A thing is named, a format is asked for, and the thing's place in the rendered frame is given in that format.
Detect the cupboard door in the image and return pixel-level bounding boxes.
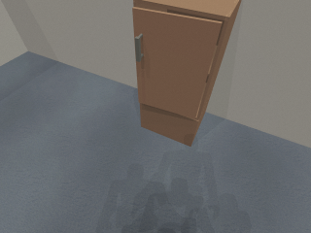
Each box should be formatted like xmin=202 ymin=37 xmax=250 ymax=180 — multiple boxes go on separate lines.
xmin=132 ymin=7 xmax=222 ymax=119

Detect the handle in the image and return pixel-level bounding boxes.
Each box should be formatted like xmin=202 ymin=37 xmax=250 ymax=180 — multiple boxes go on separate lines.
xmin=134 ymin=33 xmax=144 ymax=62

